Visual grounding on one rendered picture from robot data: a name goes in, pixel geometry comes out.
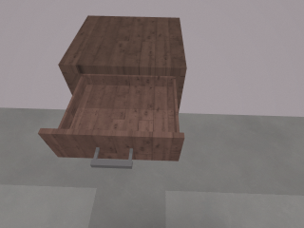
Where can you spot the cabinet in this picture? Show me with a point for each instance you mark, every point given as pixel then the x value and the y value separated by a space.
pixel 126 45

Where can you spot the handle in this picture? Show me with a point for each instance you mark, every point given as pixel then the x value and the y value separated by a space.
pixel 120 164

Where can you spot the drawer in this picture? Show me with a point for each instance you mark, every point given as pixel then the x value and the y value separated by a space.
pixel 117 112

